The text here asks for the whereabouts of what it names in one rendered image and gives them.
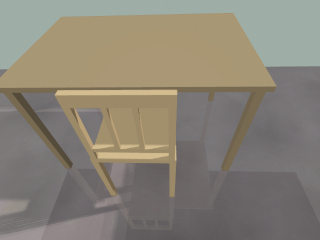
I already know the chair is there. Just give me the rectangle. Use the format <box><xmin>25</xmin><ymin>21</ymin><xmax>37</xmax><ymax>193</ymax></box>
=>
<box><xmin>54</xmin><ymin>89</ymin><xmax>178</xmax><ymax>197</ymax></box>

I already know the table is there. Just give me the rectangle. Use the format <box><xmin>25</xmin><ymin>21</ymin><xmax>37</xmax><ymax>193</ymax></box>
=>
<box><xmin>0</xmin><ymin>13</ymin><xmax>277</xmax><ymax>171</ymax></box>

